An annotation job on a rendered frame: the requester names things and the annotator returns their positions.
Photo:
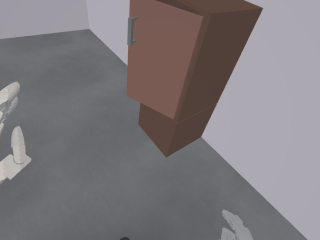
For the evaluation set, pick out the robot left hand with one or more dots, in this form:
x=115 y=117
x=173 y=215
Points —
x=11 y=165

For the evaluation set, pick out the robot right hand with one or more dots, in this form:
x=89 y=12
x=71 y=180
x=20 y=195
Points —
x=241 y=232

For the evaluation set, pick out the cupboard door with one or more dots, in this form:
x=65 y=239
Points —
x=158 y=62

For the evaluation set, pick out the handle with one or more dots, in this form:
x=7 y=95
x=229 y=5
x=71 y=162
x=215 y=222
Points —
x=130 y=30

